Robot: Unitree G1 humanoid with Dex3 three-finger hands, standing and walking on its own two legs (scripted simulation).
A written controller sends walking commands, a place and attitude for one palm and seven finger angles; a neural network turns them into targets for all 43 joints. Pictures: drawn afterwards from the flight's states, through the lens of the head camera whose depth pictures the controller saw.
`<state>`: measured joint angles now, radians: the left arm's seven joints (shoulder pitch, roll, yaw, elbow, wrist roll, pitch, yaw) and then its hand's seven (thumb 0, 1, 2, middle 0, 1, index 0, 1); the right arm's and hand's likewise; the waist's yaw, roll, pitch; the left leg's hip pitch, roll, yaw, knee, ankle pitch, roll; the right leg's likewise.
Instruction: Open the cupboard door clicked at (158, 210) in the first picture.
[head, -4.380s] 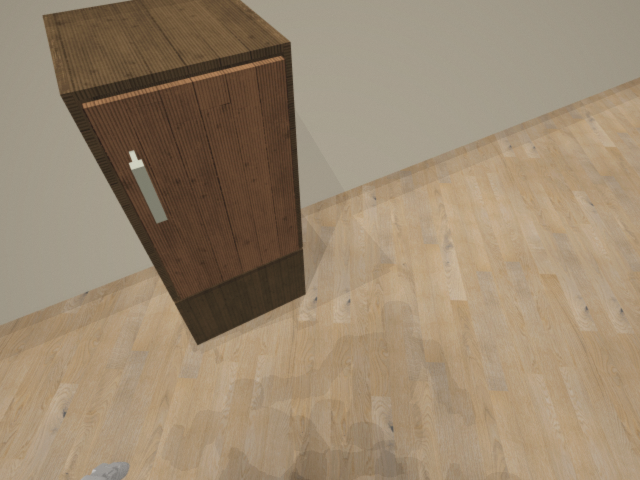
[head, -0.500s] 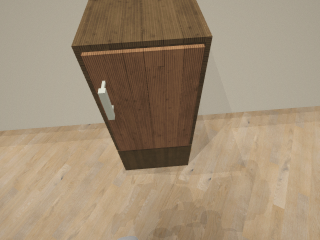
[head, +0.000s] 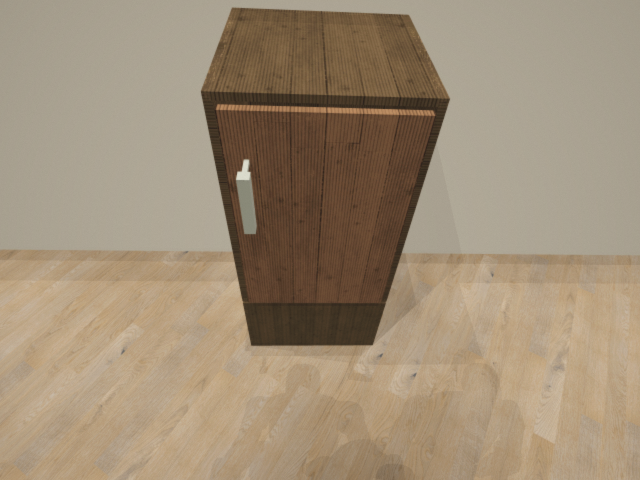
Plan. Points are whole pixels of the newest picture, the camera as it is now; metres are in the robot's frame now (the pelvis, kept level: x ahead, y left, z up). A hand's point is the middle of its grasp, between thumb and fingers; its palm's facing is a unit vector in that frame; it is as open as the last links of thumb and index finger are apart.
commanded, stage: come to a stop and stand still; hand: left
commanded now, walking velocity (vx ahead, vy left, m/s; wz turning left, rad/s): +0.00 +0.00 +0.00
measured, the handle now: (248, 197) +0.60 +0.19 -0.04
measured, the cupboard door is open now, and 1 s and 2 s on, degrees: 0 0 0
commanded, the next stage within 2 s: look again from close up in 0.36 s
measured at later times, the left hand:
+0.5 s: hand out of the picture +0.00 +0.18 -0.17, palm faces +0.00 -0.98 -0.18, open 7.3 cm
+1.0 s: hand out of the picture +0.04 +0.18 -0.16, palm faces +0.00 -0.97 -0.24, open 7.3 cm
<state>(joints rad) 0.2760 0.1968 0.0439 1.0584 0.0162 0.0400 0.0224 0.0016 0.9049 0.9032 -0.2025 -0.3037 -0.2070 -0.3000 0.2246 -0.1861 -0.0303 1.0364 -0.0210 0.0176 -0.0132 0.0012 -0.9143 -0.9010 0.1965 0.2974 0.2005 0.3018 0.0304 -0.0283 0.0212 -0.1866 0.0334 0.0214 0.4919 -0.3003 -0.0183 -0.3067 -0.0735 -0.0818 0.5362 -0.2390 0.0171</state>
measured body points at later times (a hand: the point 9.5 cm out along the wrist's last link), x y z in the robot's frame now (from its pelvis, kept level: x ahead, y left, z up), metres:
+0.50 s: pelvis +0.00 +0.02 +0.01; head +0.01 +0.02 +0.46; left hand +0.00 +0.23 -0.16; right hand -0.02 -0.19 -0.15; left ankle -0.02 +0.13 -0.73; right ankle +0.02 -0.12 -0.73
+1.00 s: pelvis +0.02 +0.00 +0.00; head +0.03 -0.03 +0.45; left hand +0.04 +0.23 -0.14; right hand +0.02 -0.22 -0.17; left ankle -0.02 +0.13 -0.73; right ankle +0.02 -0.12 -0.73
